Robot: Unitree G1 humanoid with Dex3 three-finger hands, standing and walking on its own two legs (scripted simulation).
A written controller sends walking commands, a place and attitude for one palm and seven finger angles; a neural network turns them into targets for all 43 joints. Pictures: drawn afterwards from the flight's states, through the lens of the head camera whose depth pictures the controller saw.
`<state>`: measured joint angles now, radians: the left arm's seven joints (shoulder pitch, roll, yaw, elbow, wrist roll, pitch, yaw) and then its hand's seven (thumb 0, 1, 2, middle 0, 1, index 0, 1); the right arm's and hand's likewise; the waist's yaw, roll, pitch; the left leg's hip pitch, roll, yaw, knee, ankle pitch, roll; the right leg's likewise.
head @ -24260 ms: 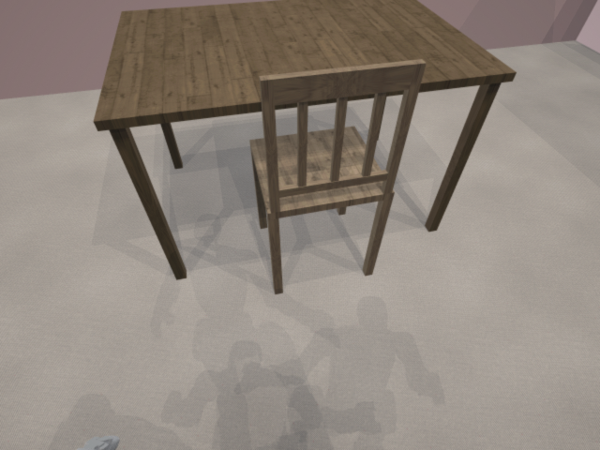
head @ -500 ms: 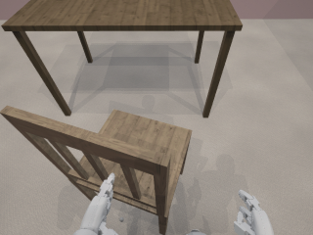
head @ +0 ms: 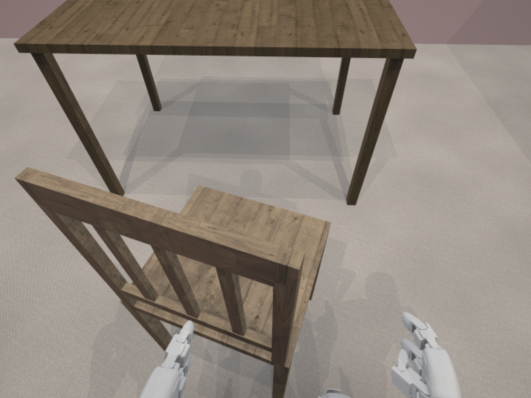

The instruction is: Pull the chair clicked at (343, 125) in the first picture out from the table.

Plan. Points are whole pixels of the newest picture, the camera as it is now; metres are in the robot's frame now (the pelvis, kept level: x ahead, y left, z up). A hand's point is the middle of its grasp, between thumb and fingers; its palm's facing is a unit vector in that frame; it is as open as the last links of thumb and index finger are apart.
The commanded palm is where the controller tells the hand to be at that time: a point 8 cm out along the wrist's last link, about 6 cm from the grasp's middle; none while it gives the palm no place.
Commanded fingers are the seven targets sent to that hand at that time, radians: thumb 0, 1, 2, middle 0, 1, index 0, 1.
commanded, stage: draw the hand back to the body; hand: left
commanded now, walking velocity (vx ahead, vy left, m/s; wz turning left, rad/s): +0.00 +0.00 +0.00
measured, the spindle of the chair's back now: (180, 283) +0.31 +0.16 -0.02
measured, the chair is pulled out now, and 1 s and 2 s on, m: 0.60 0.60 0.60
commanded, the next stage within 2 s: step back with the hand held close in 1.62 s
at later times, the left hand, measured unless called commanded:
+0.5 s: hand (143, 377) +0.15 +0.14 +0.09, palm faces +0.00 -1.00 -0.08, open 17.5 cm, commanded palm +0.11 +0.20 +0.11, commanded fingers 0.00 -0.41 0.27 -0.02 -0.03 -0.02 -0.03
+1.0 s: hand (39, 305) +0.19 +0.22 +0.18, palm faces +0.37 -0.83 -0.42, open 12.9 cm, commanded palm +0.15 +0.27 +0.20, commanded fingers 0.00 0.50 0.71 -0.14 -0.22 -0.14 -0.22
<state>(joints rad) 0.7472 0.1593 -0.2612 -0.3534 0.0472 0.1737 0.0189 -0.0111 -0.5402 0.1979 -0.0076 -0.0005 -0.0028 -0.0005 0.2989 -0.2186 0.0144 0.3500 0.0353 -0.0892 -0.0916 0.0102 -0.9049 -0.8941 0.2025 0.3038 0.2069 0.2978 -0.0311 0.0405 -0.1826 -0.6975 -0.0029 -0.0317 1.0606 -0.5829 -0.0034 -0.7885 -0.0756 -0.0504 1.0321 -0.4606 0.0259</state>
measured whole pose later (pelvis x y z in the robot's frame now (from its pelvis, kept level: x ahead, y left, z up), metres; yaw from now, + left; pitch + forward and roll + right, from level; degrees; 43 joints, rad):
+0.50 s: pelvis -0.01 +0.00 -0.01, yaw +0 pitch +13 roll -1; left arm 0.80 0.22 -0.01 -0.51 -0.20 -0.21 -0.10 -0.02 -0.54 0.20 -0.01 0.00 0.00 0.00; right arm 0.23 -0.16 -0.01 0.43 0.07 -0.09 -0.08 0.01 -0.91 -0.89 0.20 0.30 0.21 0.30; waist 0.02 0.07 -0.16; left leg -0.75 0.01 -0.04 1.14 -0.61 -0.01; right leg -0.83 -0.07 -0.06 1.09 -0.48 0.02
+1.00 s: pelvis +0.02 +0.00 +0.05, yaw +0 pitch +0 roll -1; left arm 0.63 0.32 0.18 -0.47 -0.04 0.00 0.18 0.00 0.16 0.54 -0.11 -0.15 -0.10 -0.14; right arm 0.24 -0.21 0.02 0.58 0.03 -0.16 -0.12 0.01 -0.91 -0.89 0.20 0.30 0.21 0.30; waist 0.05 0.08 -0.06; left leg -0.21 0.01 -0.04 0.65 -0.43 -0.01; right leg -0.30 -0.05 -0.07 0.64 -0.33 0.02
